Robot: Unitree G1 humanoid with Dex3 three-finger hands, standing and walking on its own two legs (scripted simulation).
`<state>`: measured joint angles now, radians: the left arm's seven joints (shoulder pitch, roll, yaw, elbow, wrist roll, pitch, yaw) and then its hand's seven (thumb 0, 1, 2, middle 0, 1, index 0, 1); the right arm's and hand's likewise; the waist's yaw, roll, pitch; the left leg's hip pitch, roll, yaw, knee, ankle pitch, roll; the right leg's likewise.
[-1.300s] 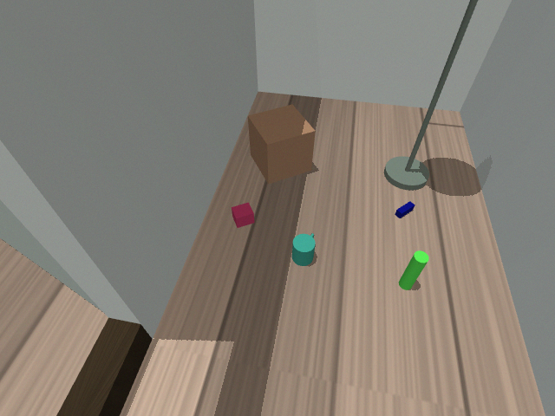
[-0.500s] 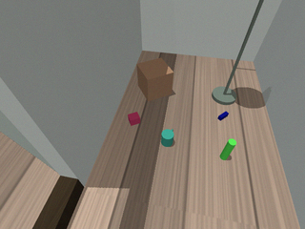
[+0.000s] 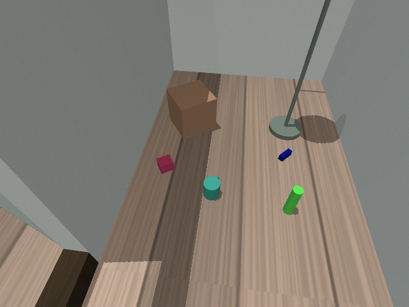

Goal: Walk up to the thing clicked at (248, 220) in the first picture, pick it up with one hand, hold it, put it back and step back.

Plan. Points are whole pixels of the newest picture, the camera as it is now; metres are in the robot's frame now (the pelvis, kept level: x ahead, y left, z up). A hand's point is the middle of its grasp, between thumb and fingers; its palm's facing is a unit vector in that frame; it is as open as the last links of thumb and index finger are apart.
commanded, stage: walk up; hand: left
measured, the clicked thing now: (165, 164) +1.03 +0.22 -0.74
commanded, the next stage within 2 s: none
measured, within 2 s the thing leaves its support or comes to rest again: neither
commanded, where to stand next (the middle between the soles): +0.68 -0.01 m, yaw -2 degrees
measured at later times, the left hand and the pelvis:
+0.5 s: hand (96, 296) +0.19 +0.25 -0.16, palm faces -0.02 -0.94 -0.35, open 7.4 cm; pelvis +0.18 -0.03 -0.01, yaw +0 degrees
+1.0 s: hand (122, 193) +0.44 +0.23 -0.12, palm faces -0.05 -0.89 -0.45, open 7.4 cm; pelvis +0.37 -0.06 -0.01, yaw -2 degrees
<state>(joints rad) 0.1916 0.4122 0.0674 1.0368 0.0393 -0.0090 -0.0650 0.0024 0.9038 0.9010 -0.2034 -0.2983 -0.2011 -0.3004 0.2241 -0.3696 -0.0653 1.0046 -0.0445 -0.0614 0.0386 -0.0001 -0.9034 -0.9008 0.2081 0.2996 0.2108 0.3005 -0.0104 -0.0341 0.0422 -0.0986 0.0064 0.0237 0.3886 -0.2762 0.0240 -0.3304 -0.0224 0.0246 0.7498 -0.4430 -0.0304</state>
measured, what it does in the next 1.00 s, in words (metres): walks ahead: right foot, then left foot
